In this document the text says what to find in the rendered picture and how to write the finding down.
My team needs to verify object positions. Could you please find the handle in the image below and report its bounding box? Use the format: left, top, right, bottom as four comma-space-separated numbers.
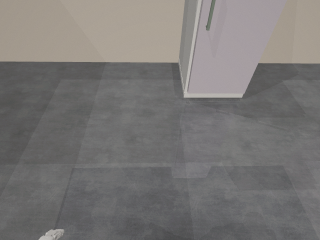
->
206, 0, 216, 31

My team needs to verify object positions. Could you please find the robot left hand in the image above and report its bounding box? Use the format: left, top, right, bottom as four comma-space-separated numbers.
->
38, 229, 65, 240

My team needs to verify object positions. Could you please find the fridge door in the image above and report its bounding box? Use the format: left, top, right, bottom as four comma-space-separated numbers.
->
187, 0, 287, 94

